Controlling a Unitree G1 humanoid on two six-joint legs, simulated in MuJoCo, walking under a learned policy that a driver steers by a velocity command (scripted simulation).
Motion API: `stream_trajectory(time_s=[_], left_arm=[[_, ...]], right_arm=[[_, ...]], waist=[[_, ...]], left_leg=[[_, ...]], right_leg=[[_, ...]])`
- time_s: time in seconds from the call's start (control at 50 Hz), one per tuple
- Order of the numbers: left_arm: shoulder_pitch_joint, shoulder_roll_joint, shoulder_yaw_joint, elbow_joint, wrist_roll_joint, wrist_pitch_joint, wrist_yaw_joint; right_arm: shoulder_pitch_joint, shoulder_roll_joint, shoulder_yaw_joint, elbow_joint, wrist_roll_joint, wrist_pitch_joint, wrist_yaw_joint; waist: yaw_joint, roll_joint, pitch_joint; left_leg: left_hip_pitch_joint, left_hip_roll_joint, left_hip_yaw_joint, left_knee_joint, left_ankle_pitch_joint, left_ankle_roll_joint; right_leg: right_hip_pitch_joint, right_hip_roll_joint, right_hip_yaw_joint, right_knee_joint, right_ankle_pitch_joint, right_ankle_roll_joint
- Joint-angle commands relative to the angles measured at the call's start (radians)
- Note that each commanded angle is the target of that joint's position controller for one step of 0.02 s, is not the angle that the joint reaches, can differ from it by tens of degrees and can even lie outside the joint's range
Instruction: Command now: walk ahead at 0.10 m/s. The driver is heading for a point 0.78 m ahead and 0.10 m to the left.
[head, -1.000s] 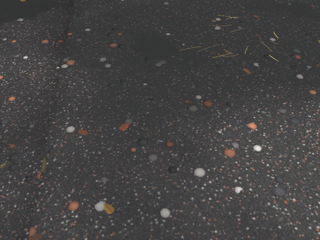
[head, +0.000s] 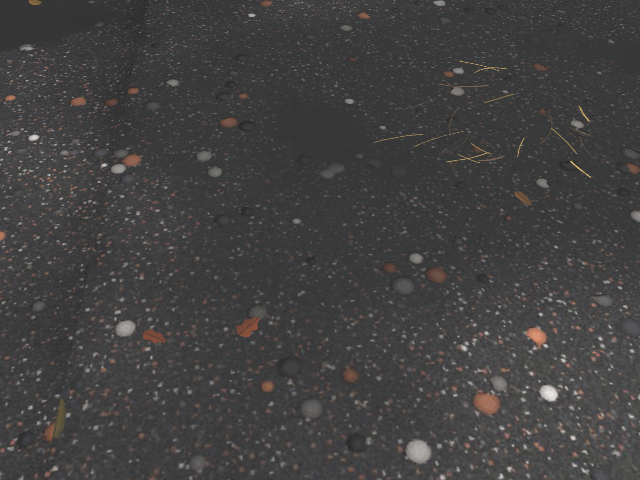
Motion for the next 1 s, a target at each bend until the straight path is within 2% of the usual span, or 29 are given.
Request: stream_trajectory(time_s=[0.02, 0.08, 0.12, 0.16, 0.2, 0.22, 0.24, 0.26, 0.28, 0.34, 0.36, 0.4, 0.46, 0.5, 0.54, 0.56, 0.58, 0.62, 0.66, 0.7, 0.74, 0.78, 0.82, 0.84, 0.86, 0.88, 0.9, 0.94, 1.0], left_arm=[[-0.001, 0.109, 0.030, -0.022, -0.011, -0.009, 0.009], [-0.059, 0.083, 0.030, -0.031, -0.029, -0.035, -0.005], [-0.088, 0.087, 0.034, -0.041, -0.041, -0.064, -0.020], [-0.076, 0.081, 0.032, -0.028, -0.046, -0.083, -0.032], [0.037, 0.091, 0.042, 0.037, -0.026, -0.081, -0.032], [0.094, 0.121, 0.053, 0.054, -0.019, -0.072, -0.029], [0.136, 0.212, 0.074, 0.060, -0.018, -0.063, -0.021], [0.200, 0.228, 0.073, 0.074, -0.017, -0.054, -0.019], [0.200, 0.171, 0.052, 0.078, -0.013, -0.057, -0.015], [0.085, 0.159, 0.039, 0.060, -0.023, -0.067, -0.008], [0.057, 0.130, 0.028, 0.063, -0.022, -0.061, -0.002], [0.046, 0.145, 0.026, 0.079, -0.011, -0.046, 0.005], [0.010, 0.186, 0.032, 0.091, -0.017, -0.030, 0.009], [-0.004, 0.168, 0.024, 0.106, -0.038, -0.026, 0.005], [0.058, 0.156, 0.023, 0.129, -0.021, -0.033, -0.008], [0.076, 0.131, 0.020, 0.128, -0.016, -0.035, -0.012], [0.057, 0.123, 0.019, 0.127, -0.023, -0.035, -0.011], [0.024, 0.117, 0.020, 0.110, -0.044, -0.048, -0.005], [0.011, 0.088, 0.014, 0.090, -0.038, -0.070, -0.011], [-0.038, 0.112, 0.019, 0.067, -0.037, -0.085, -0.021], [-0.049, 0.124, 0.021, 0.060, -0.047, -0.089, -0.030], [0.048, 0.109, 0.024, 0.106, -0.046, -0.088, -0.032], [0.214, 0.129, 0.045, 0.185, -0.030, -0.072, -0.032], [0.315, 0.200, 0.065, 0.197, -0.034, -0.068, -0.023], [0.366, 0.289, 0.078, 0.193, -0.026, -0.075, -0.030], [0.287, 0.229, 0.058, 0.173, -0.018, -0.088, -0.027], [0.235, 0.170, 0.042, 0.150, -0.024, -0.101, -0.026], [0.181, 0.146, 0.028, 0.130, -0.022, -0.106, -0.035], [0.226, 0.129, 0.015, 0.145, -0.018, -0.089, -0.028]], right_arm=[[0.023, -0.145, -0.034, -0.034, 0.016, -0.029, -0.001], [0.103, -0.205, -0.056, -0.026, 0.034, -0.037, -0.003], [0.104, -0.215, -0.062, -0.020, 0.041, -0.051, -0.007], [0.054, -0.193, -0.058, -0.028, 0.041, -0.056, -0.001], [-0.010, -0.193, -0.060, -0.038, 0.045, -0.044, 0.003], [-0.016, -0.170, -0.054, -0.040, 0.039, -0.044, 0.002], [-0.008, -0.109, -0.038, -0.059, 0.021, -0.048, -0.003], [0.022, -0.090, -0.031, -0.053, 0.013, -0.052, -0.012], [0.021, -0.111, -0.039, -0.048, 0.025, -0.051, -0.011], [-0.007, -0.110, -0.045, -0.033, 0.037, -0.043, -0.006], [-0.029, -0.097, -0.043, -0.032, 0.035, -0.038, -0.007], [-0.042, -0.056, -0.030, -0.024, 0.036, -0.033, -0.003], [-0.043, -0.081, -0.033, -0.008, 0.044, -0.015, -0.006], [-0.040, -0.093, -0.036, 0.006, 0.032, -0.002, -0.007], [-0.047, -0.177, -0.056, 0.000, 0.020, 0.009, -0.012], [-0.074, -0.205, -0.067, 0.003, 0.034, 0.011, -0.008], [-0.079, -0.183, -0.068, 0.004, 0.042, 0.007, 0.000], [-0.035, -0.161, -0.065, 0.019, 0.047, -0.026, 0.007], [0.055, -0.197, -0.077, 0.052, 0.054, -0.064, 0.017], [0.071, -0.207, -0.082, 0.052, 0.045, -0.086, 0.021], [0.005, -0.211, -0.084, 0.029, 0.051, -0.090, 0.022], [-0.122, -0.220, -0.085, 0.001, 0.062, -0.073, 0.025], [-0.143, -0.163, -0.072, -0.008, 0.045, -0.064, 0.026], [-0.171, -0.093, -0.051, -0.033, 0.036, -0.068, 0.028], [-0.185, -0.075, -0.045, -0.074, 0.046, -0.084, 0.020], [-0.164, -0.121, -0.056, -0.063, 0.070, -0.099, 0.020], [-0.142, -0.139, -0.057, -0.050, 0.077, -0.112, 0.027], [-0.144, -0.150, -0.065, -0.036, 0.051, -0.122, 0.030], [-0.157, -0.101, -0.057, -0.042, 0.039, -0.110, 0.051]], waist=[[-0.008, 0.108, 0.014], [-0.056, 0.179, 0.067], [-0.059, 0.204, 0.116], [-0.030, 0.167, 0.114], [0.028, 0.141, 0.023], [0.045, 0.109, -0.029], [0.032, -0.082, -0.070], [0.061, -0.232, -0.117], [0.057, -0.189, -0.095], [0.009, -0.040, -0.056], [0.000, -0.046, -0.048], [-0.006, -0.083, -0.066], [-0.021, -0.086, -0.099], [-0.045, -0.073, -0.082], [-0.011, 0.005, -0.083], [0.021, 0.090, -0.055], [-0.002, 0.102, -0.005], [-0.024, 0.137, 0.095], [-0.032, 0.245, 0.087], [-0.048, 0.227, 0.050], [-0.028, 0.183, 0.028], [0.057, 0.170, 0.022], [0.118, 0.101, -0.020], [0.156, -0.118, -0.033], [0.167, -0.297, -0.024], [0.116, -0.181, 0.038], [0.088, -0.120, 0.071], [0.054, -0.040, 0.079], [0.042, -0.065, 0.050]], left_leg=[[-0.088, 0.045, -0.080, -0.207, -0.270, 0.059], [0.010, 0.200, -0.311, -0.329, -0.480, 0.181], [0.057, 0.294, -0.427, -0.375, -0.406, 0.246], [0.090, 0.262, -0.344, -0.326, -0.173, 0.218], [0.022, 0.163, -0.182, -0.213, 0.158, 0.146], [-0.004, 0.113, -0.114, -0.118, 0.246, 0.103], [-0.104, -0.013, 0.022, 0.086, 0.211, 0.025], [-0.213, -0.060, 0.032, 0.270, -0.104, -0.031], [-0.283, -0.043, -0.027, 0.449, -0.327, -0.048], [-0.332, 0.033, -0.057, 0.438, -0.231, -0.032], [-0.278, 0.044, -0.047, 0.332, -0.186, -0.034], [-0.151, 0.017, -0.004, 0.175, -0.114, -0.042], [0.006, -0.015, 0.033, -0.006, 0.060, -0.035], [0.129, -0.018, 0.033, -0.181, 0.271, -0.002], [0.219, 0.048, -0.024, -0.121, 0.335, 0.054], [0.217, 0.045, -0.028, -0.074, 0.166, 0.097], [0.153, 0.047, -0.062, -0.106, -0.090, 0.124], [0.094, 0.113, -0.198, -0.193, -0.288, 0.172], [0.181, 0.262, -0.449, -0.288, -0.217, 0.268], [0.248, 0.328, -0.530, -0.311, -0.103, 0.301], [0.210, 0.318, -0.451, -0.337, -0.071, 0.260], [-0.001, 0.201, -0.237, -0.333, -0.025, 0.176], [-0.196, 0.088, -0.068, -0.172, 0.000, 0.111], [-0.319, -0.009, 0.049, 0.129, -0.008, 0.042], [-0.496, -0.087, 0.022, 0.381, -0.229, 0.023], [-0.599, -0.017, -0.065, 0.548, -0.240, 0.045], [-0.645, 0.023, -0.084, 0.584, -0.138, 0.072], [-0.630, 0.079, -0.051, 0.534, 0.022, 0.087], [-0.538, 0.085, 0.006, 0.433, 0.123, 0.051]], right_leg=[[0.041, -0.005, 0.017, -0.011, -0.260, -0.032], [-0.151, 0.030, -0.044, 0.167, -0.270, -0.035], [-0.245, -0.025, 0.003, 0.240, -0.255, -0.066], [-0.202, -0.037, 0.002, 0.129, -0.265, -0.090], [0.092, 0.019, -0.044, -0.035, 0.000, -0.070], [0.202, -0.015, 0.009, -0.052, 0.084, -0.070], [0.307, -0.147, 0.200, -0.092, 0.258, -0.127], [0.398, -0.307, 0.401, -0.147, 0.472, -0.249], [0.404, -0.372, 0.449, -0.154, 0.623, -0.309], [0.359, -0.303, 0.270, -0.129, 0.687, -0.238], [0.320, -0.265, 0.220, -0.143, 0.666, -0.207], [0.276, -0.214, 0.146, -0.128, 0.745, -0.187], [0.227, -0.209, 0.127, -0.125, 0.770, -0.193], [0.170, -0.181, 0.115, -0.121, 0.601, -0.149], [0.089, -0.107, 0.099, -0.138, 0.033, -0.095], [0.018, -0.039, 0.059, -0.131, -0.223, -0.087], [-0.019, -0.013, 0.029, -0.091, -0.372, -0.080], [-0.123, -0.010, 0.020, 0.023, -0.426, -0.083], [-0.216, 0.006, -0.008, 0.177, -0.318, -0.086], [-0.288, -0.022, 0.034, 0.284, -0.392, -0.093], [-0.246, -0.065, 0.049, 0.246, -0.373, -0.100], [0.075, -0.027, -0.030, 0.014, -0.127, -0.097], [0.366, 0.001, -0.023, -0.001, -0.037, -0.080], [0.451, -0.190, 0.280, -0.179, -0.237, -0.152], [0.510, -0.376, 0.683, -0.339, -0.362, -0.290], [0.488, -0.404, 0.692, -0.334, -0.410, -0.310], [0.485, -0.365, 0.595, -0.322, -0.359, -0.270], [0.457, -0.302, 0.414, -0.327, -0.080, -0.194], [0.410, -0.244, 0.230, -0.325, 0.276, -0.174]])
